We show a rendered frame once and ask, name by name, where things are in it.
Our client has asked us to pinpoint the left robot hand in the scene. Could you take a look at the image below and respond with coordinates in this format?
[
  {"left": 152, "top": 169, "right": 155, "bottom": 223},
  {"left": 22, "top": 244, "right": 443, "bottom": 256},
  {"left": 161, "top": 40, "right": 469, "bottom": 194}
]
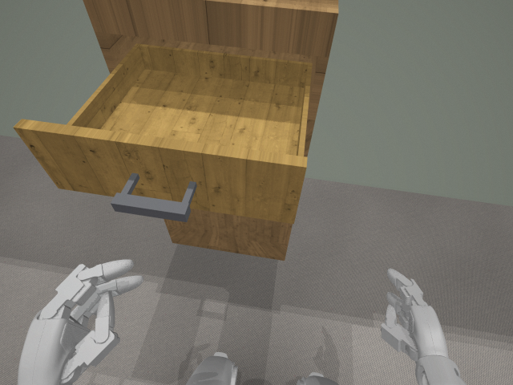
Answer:
[{"left": 18, "top": 259, "right": 143, "bottom": 385}]

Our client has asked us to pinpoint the left robot thigh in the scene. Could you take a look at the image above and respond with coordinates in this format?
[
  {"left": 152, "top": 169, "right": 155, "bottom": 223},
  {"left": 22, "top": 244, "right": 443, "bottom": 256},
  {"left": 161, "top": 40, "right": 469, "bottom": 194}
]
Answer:
[{"left": 185, "top": 356, "right": 238, "bottom": 385}]

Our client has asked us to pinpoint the robot right forearm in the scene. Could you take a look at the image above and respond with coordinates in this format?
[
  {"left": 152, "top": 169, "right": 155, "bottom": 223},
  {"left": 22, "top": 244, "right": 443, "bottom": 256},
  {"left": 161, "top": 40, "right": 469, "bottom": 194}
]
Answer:
[{"left": 415, "top": 355, "right": 466, "bottom": 385}]

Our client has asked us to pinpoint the handle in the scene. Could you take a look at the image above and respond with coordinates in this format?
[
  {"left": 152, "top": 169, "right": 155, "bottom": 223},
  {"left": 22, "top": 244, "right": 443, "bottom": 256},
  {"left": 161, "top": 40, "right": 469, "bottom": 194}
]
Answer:
[{"left": 111, "top": 173, "right": 197, "bottom": 222}]

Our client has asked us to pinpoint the drawer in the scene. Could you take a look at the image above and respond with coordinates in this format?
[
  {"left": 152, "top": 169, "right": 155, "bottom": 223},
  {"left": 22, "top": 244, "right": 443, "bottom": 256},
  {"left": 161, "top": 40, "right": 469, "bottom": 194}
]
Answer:
[{"left": 14, "top": 43, "right": 313, "bottom": 224}]

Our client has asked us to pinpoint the cabinet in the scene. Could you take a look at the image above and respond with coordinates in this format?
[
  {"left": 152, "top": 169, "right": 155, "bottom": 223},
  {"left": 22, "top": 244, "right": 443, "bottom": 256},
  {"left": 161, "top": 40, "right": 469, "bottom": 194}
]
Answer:
[{"left": 83, "top": 0, "right": 338, "bottom": 261}]

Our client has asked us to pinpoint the right robot hand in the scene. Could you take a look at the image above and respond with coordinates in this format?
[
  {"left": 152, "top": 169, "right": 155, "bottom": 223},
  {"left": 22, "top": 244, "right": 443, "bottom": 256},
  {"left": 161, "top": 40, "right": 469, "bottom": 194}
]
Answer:
[{"left": 382, "top": 268, "right": 449, "bottom": 363}]

